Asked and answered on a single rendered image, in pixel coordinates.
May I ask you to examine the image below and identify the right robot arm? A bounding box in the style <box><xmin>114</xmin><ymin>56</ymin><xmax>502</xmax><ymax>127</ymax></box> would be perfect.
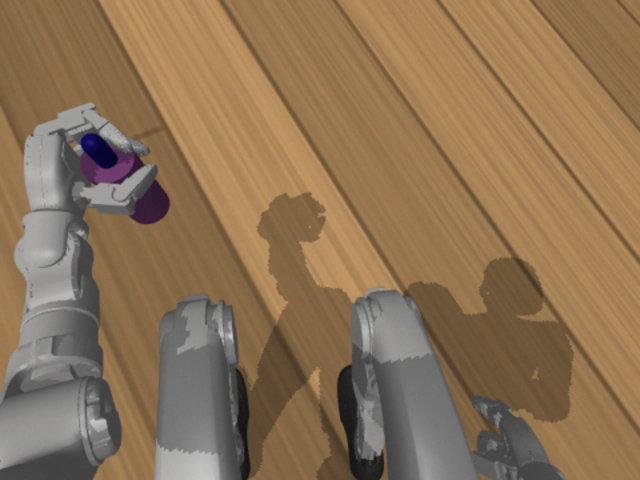
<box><xmin>517</xmin><ymin>461</ymin><xmax>567</xmax><ymax>480</ymax></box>

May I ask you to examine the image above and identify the left robot arm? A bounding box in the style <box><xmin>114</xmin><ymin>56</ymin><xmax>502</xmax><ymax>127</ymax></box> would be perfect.
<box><xmin>0</xmin><ymin>209</ymin><xmax>122</xmax><ymax>480</ymax></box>

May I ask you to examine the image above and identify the bottle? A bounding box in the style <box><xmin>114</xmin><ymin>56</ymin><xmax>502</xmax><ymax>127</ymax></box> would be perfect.
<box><xmin>80</xmin><ymin>133</ymin><xmax>170</xmax><ymax>224</ymax></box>

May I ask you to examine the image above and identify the right robot hand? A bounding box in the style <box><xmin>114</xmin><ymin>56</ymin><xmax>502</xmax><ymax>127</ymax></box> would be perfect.
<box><xmin>471</xmin><ymin>395</ymin><xmax>550</xmax><ymax>480</ymax></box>

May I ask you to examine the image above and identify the right robot foot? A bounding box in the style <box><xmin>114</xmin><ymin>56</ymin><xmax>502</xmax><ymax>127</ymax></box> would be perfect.
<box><xmin>337</xmin><ymin>365</ymin><xmax>384</xmax><ymax>480</ymax></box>

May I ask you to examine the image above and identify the left robot hand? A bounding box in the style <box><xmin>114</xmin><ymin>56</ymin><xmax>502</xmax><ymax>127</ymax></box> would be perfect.
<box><xmin>24</xmin><ymin>103</ymin><xmax>158</xmax><ymax>219</ymax></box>

